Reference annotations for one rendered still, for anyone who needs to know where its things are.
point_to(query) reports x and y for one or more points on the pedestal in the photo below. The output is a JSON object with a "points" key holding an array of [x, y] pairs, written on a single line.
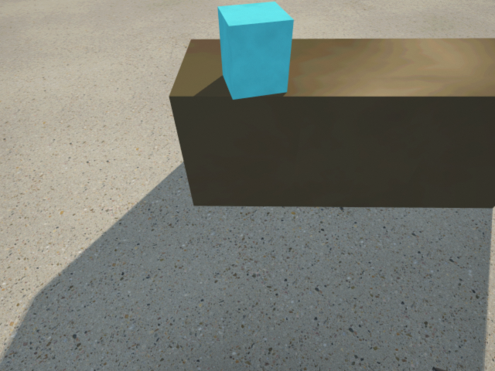
{"points": [[364, 123]]}

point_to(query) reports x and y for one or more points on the carton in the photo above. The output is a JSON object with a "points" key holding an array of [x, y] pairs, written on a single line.
{"points": [[255, 43]]}

